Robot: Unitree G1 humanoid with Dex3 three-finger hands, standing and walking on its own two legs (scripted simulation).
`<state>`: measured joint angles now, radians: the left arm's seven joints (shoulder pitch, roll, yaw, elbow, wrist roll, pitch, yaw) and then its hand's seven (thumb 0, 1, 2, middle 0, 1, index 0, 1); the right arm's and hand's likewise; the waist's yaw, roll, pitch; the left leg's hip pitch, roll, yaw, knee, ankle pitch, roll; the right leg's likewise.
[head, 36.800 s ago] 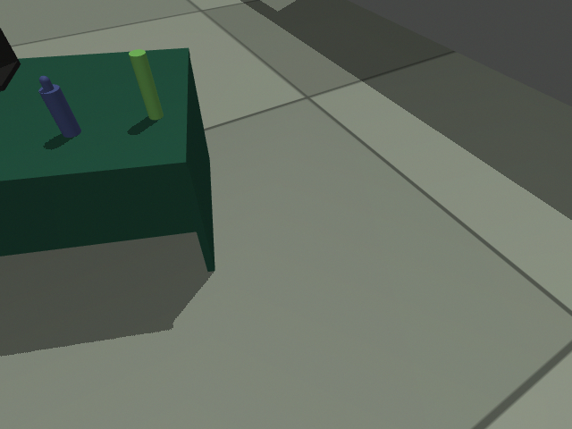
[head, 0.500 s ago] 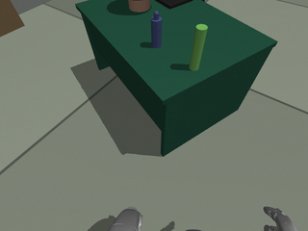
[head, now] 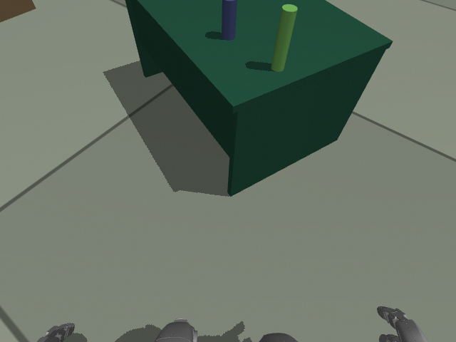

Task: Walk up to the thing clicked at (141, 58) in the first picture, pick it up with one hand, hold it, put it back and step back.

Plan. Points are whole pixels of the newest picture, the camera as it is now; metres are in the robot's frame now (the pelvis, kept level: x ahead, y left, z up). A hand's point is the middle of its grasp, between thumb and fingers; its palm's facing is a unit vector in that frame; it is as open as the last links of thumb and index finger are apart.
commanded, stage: step back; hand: right
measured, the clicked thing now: (283, 40) +1.00 -0.17 -0.05
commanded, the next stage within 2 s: stand in 1.20 s
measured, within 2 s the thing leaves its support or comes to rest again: neither
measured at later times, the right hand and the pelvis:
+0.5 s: hand out of the picture -0.01 -0.26 -0.14, palm faces -0.12 +0.93 -0.34, open 7.4 cm; pelvis -0.10 -0.02 +0.01, yaw +4 degrees
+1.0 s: hand out of the picture +0.03 -0.24 -0.14, palm faces -0.11 +0.93 -0.36, open 7.4 cm; pelvis -0.07 +0.01 +0.01, yaw +5 degrees
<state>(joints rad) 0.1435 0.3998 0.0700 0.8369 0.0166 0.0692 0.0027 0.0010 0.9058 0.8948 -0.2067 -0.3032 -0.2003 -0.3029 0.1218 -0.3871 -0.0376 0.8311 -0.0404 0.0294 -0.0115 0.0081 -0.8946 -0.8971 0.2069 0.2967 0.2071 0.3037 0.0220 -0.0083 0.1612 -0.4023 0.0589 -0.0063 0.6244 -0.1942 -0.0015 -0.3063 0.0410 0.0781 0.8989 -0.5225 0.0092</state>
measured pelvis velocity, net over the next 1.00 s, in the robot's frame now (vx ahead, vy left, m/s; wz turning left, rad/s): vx -0.07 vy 0.01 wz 0.09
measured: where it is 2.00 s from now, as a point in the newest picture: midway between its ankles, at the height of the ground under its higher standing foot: outside the picture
